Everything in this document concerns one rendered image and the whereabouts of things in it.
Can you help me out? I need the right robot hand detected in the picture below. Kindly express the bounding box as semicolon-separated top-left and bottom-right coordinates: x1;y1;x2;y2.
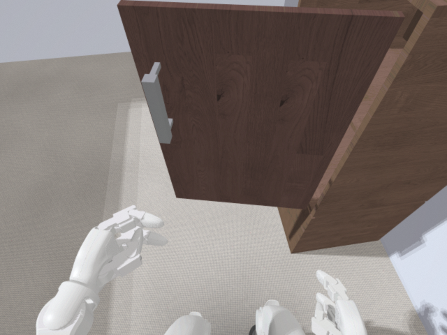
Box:
312;270;367;335

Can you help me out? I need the robot left thigh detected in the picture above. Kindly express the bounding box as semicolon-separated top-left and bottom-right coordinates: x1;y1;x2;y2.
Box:
164;315;211;335

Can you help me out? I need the robot left forearm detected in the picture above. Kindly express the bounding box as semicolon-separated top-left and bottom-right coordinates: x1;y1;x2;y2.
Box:
36;281;100;335

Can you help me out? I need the cupboard door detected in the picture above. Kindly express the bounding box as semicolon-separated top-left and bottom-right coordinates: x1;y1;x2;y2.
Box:
117;0;405;209

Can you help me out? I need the handle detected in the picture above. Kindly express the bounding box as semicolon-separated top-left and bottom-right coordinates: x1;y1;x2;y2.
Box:
141;62;173;144

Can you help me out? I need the right robot shin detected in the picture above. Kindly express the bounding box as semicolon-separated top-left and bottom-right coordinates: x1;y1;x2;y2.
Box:
264;300;279;306

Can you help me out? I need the left robot hand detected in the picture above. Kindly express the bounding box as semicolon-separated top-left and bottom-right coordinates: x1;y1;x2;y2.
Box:
70;205;168;293

